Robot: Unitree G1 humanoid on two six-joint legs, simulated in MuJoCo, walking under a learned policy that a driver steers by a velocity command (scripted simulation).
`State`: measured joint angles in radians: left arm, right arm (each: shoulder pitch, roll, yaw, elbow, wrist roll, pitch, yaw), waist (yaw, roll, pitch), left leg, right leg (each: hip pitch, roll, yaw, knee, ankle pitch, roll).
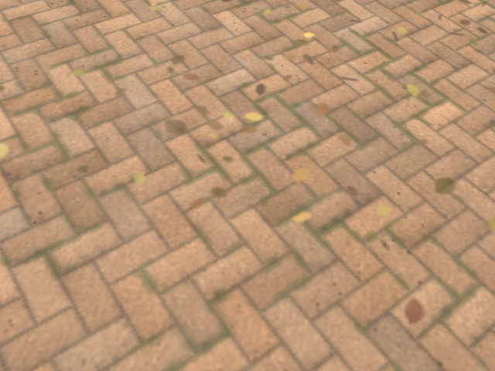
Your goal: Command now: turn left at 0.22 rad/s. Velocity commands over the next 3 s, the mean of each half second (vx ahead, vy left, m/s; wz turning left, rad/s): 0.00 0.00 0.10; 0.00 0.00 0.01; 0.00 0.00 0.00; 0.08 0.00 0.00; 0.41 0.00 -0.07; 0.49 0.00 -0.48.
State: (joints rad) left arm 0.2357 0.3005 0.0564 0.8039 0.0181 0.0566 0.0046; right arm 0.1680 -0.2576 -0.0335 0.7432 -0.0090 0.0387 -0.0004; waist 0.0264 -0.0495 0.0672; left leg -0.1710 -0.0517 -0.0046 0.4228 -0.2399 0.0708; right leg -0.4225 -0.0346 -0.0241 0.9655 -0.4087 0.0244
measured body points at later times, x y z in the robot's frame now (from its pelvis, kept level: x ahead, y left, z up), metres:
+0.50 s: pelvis -0.01 -0.01 +0.00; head +0.00 -0.02 +0.45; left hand +0.06 +0.24 -0.14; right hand +0.05 -0.27 -0.14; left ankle -0.01 +0.08 -0.74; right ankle -0.01 -0.12 -0.74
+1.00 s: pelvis -0.01 -0.03 +0.00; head +0.00 -0.03 +0.45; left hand +0.00 +0.20 -0.15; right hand +0.00 -0.26 -0.16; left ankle -0.01 +0.08 -0.74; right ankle -0.01 -0.12 -0.74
